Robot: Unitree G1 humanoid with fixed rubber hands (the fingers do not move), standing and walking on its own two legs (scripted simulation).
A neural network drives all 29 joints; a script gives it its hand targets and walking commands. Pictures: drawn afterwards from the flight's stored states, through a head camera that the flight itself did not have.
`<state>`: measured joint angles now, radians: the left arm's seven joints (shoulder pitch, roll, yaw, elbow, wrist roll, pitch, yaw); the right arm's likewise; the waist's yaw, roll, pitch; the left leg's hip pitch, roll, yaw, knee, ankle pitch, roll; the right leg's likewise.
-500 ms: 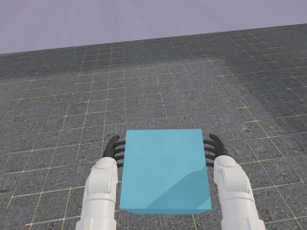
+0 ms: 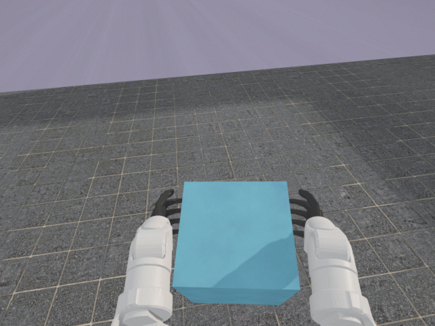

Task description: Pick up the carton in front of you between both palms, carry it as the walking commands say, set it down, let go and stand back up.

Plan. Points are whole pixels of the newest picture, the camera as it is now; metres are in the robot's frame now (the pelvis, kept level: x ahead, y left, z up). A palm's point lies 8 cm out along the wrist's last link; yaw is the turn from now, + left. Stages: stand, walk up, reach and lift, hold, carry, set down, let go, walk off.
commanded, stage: set down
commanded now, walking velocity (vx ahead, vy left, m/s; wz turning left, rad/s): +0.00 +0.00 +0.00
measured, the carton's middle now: (235, 247) +0.32 +0.00 -0.05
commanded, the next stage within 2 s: none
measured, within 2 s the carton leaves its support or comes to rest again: neither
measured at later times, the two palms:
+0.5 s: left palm (179, 257) +0.34 +0.14 -0.12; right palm (295, 252) +0.36 -0.15 -0.13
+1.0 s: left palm (189, 272) +0.38 +0.14 -0.26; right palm (285, 263) +0.41 -0.15 -0.26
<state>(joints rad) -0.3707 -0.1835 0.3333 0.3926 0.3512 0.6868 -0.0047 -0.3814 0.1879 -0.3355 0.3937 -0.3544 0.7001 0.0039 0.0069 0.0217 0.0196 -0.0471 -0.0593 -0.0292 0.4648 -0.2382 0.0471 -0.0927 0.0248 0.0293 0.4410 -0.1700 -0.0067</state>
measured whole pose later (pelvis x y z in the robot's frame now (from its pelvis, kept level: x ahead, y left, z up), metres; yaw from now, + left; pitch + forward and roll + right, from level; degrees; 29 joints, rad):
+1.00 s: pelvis -0.05 -0.02 -0.18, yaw +2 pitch +41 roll +1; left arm -0.79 -0.15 0.50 0.61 0.22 0.18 0.13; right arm -0.85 0.05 -0.40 0.71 -0.24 0.17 -0.13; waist 0.03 0.00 -0.18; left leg -1.68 -0.13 -0.07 1.43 -0.47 -0.03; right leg -1.72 0.13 0.09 1.40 -0.39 0.01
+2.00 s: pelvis -0.06 -0.04 -0.38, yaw +6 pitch +42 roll +4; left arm -1.18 0.01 0.43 0.78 0.06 0.17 0.21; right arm -1.37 -0.25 -0.18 1.08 -0.03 0.18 -0.12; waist 0.00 -0.02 0.15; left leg -2.24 -0.19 -0.03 2.12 -0.62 -0.10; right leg -2.30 0.12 0.02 2.11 -0.53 -0.01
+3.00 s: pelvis -0.06 -0.03 -0.41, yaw +7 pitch +38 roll +3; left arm -1.26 0.07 0.49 0.94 0.12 0.08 0.06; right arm -1.40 -0.29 -0.28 1.17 -0.11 0.08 0.01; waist 0.00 0.03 0.22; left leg -2.25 -0.15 0.01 2.22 -0.64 -0.06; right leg -2.30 0.05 0.00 2.22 -0.58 -0.03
